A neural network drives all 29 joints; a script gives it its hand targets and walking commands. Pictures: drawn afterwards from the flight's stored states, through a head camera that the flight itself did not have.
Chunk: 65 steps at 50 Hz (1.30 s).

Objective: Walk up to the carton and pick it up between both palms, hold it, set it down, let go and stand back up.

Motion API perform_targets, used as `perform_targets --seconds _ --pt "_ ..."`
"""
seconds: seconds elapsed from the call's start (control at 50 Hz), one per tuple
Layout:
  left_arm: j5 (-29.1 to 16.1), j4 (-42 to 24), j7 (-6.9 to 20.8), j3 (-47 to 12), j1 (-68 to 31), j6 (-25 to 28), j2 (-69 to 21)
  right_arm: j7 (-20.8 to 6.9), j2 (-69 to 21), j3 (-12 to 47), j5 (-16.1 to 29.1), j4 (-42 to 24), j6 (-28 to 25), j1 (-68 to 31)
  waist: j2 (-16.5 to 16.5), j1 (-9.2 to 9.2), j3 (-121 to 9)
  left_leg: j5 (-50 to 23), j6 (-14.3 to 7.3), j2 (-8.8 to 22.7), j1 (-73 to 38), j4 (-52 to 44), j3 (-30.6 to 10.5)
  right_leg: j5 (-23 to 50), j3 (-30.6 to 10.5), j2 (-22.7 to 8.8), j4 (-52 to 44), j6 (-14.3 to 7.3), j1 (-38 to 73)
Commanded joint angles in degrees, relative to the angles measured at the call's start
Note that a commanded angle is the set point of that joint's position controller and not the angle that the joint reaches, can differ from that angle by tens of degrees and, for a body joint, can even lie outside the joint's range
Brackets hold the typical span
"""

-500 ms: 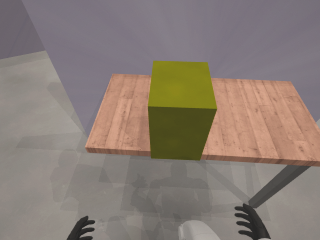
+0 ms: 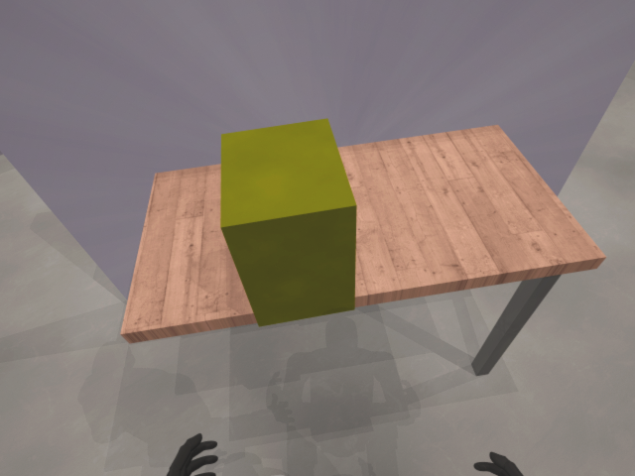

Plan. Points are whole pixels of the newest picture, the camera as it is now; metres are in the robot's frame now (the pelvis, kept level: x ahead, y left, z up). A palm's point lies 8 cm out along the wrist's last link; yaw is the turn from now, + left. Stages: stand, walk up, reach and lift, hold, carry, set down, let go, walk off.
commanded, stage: walk up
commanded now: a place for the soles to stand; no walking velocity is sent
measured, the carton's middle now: (291, 227) +0.48 +0.07 +0.01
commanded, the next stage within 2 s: none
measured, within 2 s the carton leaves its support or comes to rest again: neither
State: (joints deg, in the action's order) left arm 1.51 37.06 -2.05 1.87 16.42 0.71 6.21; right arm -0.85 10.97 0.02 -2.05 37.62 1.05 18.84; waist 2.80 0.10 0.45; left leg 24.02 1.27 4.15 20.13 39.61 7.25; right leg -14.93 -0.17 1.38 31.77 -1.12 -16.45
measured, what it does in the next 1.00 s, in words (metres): shifts its weight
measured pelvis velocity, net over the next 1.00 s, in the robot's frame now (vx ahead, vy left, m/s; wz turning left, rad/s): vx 0.05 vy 0.02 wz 0.14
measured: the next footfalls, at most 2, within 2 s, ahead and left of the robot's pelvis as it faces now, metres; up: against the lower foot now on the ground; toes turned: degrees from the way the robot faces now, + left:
none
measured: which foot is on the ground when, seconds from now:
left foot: down 0.00-1.00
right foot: down 0.00-1.00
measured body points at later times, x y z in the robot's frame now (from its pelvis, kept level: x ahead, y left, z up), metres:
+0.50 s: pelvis +0.02 +0.01 +0.01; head +0.02 +0.01 +0.46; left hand +0.12 +0.23 -0.12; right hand +0.13 -0.20 -0.11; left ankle +0.03 +0.11 -0.73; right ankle +0.02 -0.11 -0.73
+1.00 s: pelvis +0.05 +0.02 +0.00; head +0.05 +0.02 +0.45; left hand +0.10 +0.25 -0.12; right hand +0.14 -0.19 -0.12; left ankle +0.03 +0.11 -0.73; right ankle +0.02 -0.11 -0.73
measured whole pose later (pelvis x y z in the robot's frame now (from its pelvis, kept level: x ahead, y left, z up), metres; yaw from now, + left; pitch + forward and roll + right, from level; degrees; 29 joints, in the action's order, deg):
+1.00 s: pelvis +0.05 +0.02 +0.00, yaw +8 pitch +0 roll -1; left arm 1.7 42.5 -0.1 1.3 18.5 1.7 8.0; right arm -1.1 9.2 -1.5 -1.7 40.4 -2.1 23.0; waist 1.2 0.0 0.1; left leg 16.8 -2.3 -1.8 13.5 30.5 -0.1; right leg -18.7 5.7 -3.0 27.7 1.5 -8.5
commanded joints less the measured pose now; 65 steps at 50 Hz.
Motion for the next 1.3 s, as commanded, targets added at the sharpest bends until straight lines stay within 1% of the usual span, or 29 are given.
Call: perform_targets --seconds 0.0,0.02,0.04,0.06,0.08,0.16,0.24,0.44,0.46,0.48,0.58,0.6,0.64,0.66,0.68,0.7,0.72,0.74,0.78,0.8,0.82,0.84,0.86,0.88,0.9,0.92,1.0,1.08,1.28 --pt "0.1 -4.7 1.6 1.2 -6.8 1.0 7.4 0.4 2.1 -0.9 -0.1 -3.5 -2.4 2.4 -7.2 2.24 -4.2 -16.2 -1.5 -0.1 -10.4 -14.2 -3.1 10.1 -7.7 -9.2 -5.6 -3.7 -1.8" --pt "-0.3 -4.0 2.1 0.8 -4.8 1.1 6.3 0.6 3.1 -1.3 -0.5 -3.6 -2.9 2.8 -5.5 1.28 -4.8 -17.4 -2.1 2.8 -13.4 -14.6 -7.8 4.9 -6.6 -7.8 -4.4 -2.1 -3.9" --pt "-0.7 -3.7 2.6 0.1 -3.0 1.0 4.2 0.8 5.1 -1.9 0.1 -4.0 -3.3 0.4 -1.8 -0.98 -2.9 -11.8 -3.0 6.1 -10.3 -17.6 -13.1 -2.7 -3.0 -4.0 -3.4 -0.5 -4.5" --pt "0.0 -3.2 2.4 -0.4 -1.8 0.6 2.6 0.6 6.0 -2.6 1.7 -3.1 -3.2 0.2 -0.1 -2.0 -1.0 -4.7 -4.4 7.3 -2.7 -21.0 -14.3 -4.8 -1.7 -2.9 -3.8 0.1 1.5" --pt "0.6 -2.8 2.2 -0.5 -2.2 0.5 3.1 0.2 4.4 -2.3 2.3 -3.2 -3.0 -0.5 0.3 -1.73 1.7 -1.9 -4.5 6.5 0.3 -22.5 -13.9 -3.4 -2.5 -3.3 -4.1 0.1 3.1" --pt "0.6 -1.2 2.2 -0.4 -2.4 1.0 5.3 -0.3 2.2 -2.0 1.9 -3.3 -3.5 1.3 1.2 -0.2 1.2 -9.7 -3.6 3.4 -3.8 -20.8 -11.1 0.5 -3.4 -5.0 -6.2 0.5 2.4" --pt "0.2 -0.5 2.0 -0.7 -4.2 1.5 5.1 -0.4 2.0 -2.5 1.4 -3.2 -4.0 2.1 -1.1 0.77 -1.3 -14.9 -3.7 2.6 -7.7 -18.5 -10.5 1.1 -2.6 -5.4 -7.4 0.9 2.3" --pt "-0.2 1.3 2.1 -0.8 -3.6 1.4 5.1 0.1 1.7 -2.7 1.2 -2.7 -4.1 1.8 -2.9 0.69 -0.9 -18.8 -3.5 1.6 -7.7 -16.7 -10.4 3.0 -1.6 -6.2 -8.4 1.0 3.5" --pt "-0.4 1.9 1.9 -0.5 -2.3 1.5 5.0 0.3 1.6 -2.7 1.2 -2.8 -4.1 2.5 -1.5 0.58 -1.2 -17.9 -4.1 1.3 -8.7 -17.1 -10.6 3.2 -2.3 -6.3 -8.7 -0.2 2.3" --pt "-0.4 2.2 2.0 -0.4 -2.0 1.5 5.0 0.4 1.1 -2.4 1.2 -2.4 -4.1 2.8 -0.8 0.7 -1.2 -17.7 -4.2 1.3 -9.6 -17.4 -10.8 3.9 -2.5 -6.3 -8.7 -0.2 1.6" --pt "-0.5 2.6 1.9 -0.1 -1.8 1.5 5.3 0.6 1.4 -2.5 1.2 -1.5 -4.0 3.2 -4.6 0.26 0.3 -17.9 -3.8 1.3 -6.1 -18.0 -11.6 4.0 -1.2 -5.9 -9.3 -0.2 4.1" --pt "-0.5 2.9 2.0 0.2 -1.6 1.6 5.1 0.5 1.5 -2.4 1.3 -1.4 -4.0 3.2 -2.7 0.28 -1.2 -17.6 -3.9 0.8 -7.6 -18.0 -11.0 4.2 -2.0 -6.6 -9.1 -0.5 4.4" --pt "-0.8 3.5 1.9 0.1 -0.8 1.5 5.7 0.7 1.2 -2.3 1.1 -1.5 -4.1 2.3 -2.3 0.39 -0.5 -16.9 -4.1 0.6 -8.7 -18.0 -11.4 2.7 -1.7 -6.6 -9.9 -0.5 2.1" --pt "-0.4 3.3 2.0 0.2 -1.7 1.5 5.7 0.7 1.6 -2.2 1.0 -1.3 -4.2 3.2 -1.9 0.64 -0.7 -19.6 -3.9 1.2 -8.1 -17.8 -11.7 4.0 -1.4 -6.2 -9.7 -0.6 4.2" --pt "-0.2 3.2 1.9 0.3 -1.0 1.6 5.6 0.7 1.3 -2.2 1.0 -1.1 -4.3 2.9 -1.7 0.0 0.3 -20.4 -4.1 1.0 -7.1 -17.2 -11.6 5.6 -1.3 -6.5 -9.6 -0.7 4.4" --pt "0.6 2.6 1.7 0.2 2.0 2.1 5.2 0.1 1.2 -2.1 0.5 -0.8 -3.9 4.3 0.1 -0.43 -2.3 -13.9 -4.3 -1.3 -7.5 -15.6 -10.5 1.9 -2.0 -7.7 -10.5 -1.6 7.0" --pt "0.6 2.9 1.6 0.2 2.6 2.4 6.1 -0.2 0.8 -2.3 0.5 -1.3 -3.6 4.2 -3.1 -0.07 -1.4 -10.0 -3.9 -1.8 -5.5 -14.5 -10.1 -1.7 -3.5 -8.9 -11.7 -2.6 6.5" --pt "0.8 2.8 1.5 0.5 2.7 2.5 6.7 -0.4 0.8 -2.2 0.0 -1.4 -3.2 4.0 -4.4 0.02 0.2 -7.9 -3.7 -2.6 -4.4 -12.5 -9.3 -6.7 -6.4 -11.0 -13.6 -3.6 4.8" --pt "0.8 2.1 1.3 0.6 2.1 2.3 7.9 -0.5 1.1 -2.1 -0.3 -2.1 -3.1 3.2 -5.8 0.11 2.4 -6.9 -3.3 -3.0 -2.4 -10.9 -9.2 -8.1 -8.2 -13.5 -15.0 -4.7 4.0" --pt "0.6 1.6 1.2 0.8 1.3 2.3 8.6 -0.7 0.9 -1.9 -0.3 -2.4 -3.2 3.7 -7.3 0.52 2.8 -8.7 -3.1 -2.9 -2.8 -11.2 -9.0 -6.2 -6.9 -13.4 -14.5 -4.6 3.2" --pt "0.7 1.5 1.3 0.8 1.0 2.3 7.9 -0.7 1.4 -2.1 -0.5 -2.0 -3.3 4.8 -6.4 1.0 2.9 -8.3 -3.4 -2.8 -3.3 -11.3 -9.3 -6.1 -6.5 -13.4 -14.4 -4.7 2.9" --pt "0.7 1.3 1.3 0.6 0.8 2.3 7.3 -0.7 1.3 -2.1 -0.1 -1.8 -3.5 5.2 -6.3 1.21 4.7 -8.6 -3.7 -2.9 -3.6 -11.6 -10.5 -4.1 -4.8 -12.2 -14.1 -3.8 1.8" --pt "0.4 1.0 1.3 0.4 0.8 2.4 7.0 -0.6 1.3 -2.2 -0.2 -1.5 -3.6 5.8 -7.1 1.01 5.9 -11.4 -3.8 -2.4 -3.3 -12.1 -11.1 -1.9 -3.2 -11.1 -13.1 -3.4 1.9" --pt "0.3 1.3 1.4 0.4 1.3 2.5 6.7 -0.6 1.3 -2.3 0.0 -0.9 -3.6 6.4 -6.4 1.13 4.1 -12.9 -4.1 -2.2 -5.1 -12.3 -11.3 -0.1 -2.1 -10.3 -12.0 -2.9 2.8" --pt "0.2 1.5 1.6 0.5 2.1 2.4 6.4 -0.4 2.1 -2.4 0.0 -1.5 -3.9 7.0 -5.4 0.93 2.7 -15.7 -4.6 -1.6 -6.8 -12.7 -12.6 3.4 -0.6 -9.1 -9.5 -2.2 3.4" --pt "0.0 0.2 2.0 0.3 -0.6 2.2 6.2 -0.1 2.1 -2.6 0.5 -0.9 -4.2 5.6 -6.1 -0.07 1.7 -22.9 -5.3 -0.5 -6.5 -13.7 -13.5 7.0 2.5 -7.1 -8.3 0.0 5.4" --pt "0.2 0.9 1.7 0.0 1.6 1.6 5.2 0.5 3.2 -3.3 0.7 -0.1 -4.1 6.4 -0.5 -0.41 -2.6 -31.9 -6.7 0.2 -10.0 -12.9 -14.5 8.2 4.7 -6.0 -4.6 1.4 7.9" --pt "0.4 0.7 1.3 -0.1 1.0 1.1 5.3 0.8 2.9 -3.6 1.0 -0.4 -3.7 6.1 0.5 -0.27 -1.5 -32.8 -7.3 0.0 -9.7 -13.1 -15.8 5.4 5.6 -5.8 -3.9 1.9 7.2" --pt "0.1 0.4 1.3 0.0 -0.2 0.9 6.3 0.7 2.4 -3.5 0.6 -1.9 -3.5 3.5 -2.8 -0.48 -0.7 -30.1 -6.2 -2.6 -6.6 -10.5 -15.5 7.2 6.6 -7.8 -5.7 1.6 9.7"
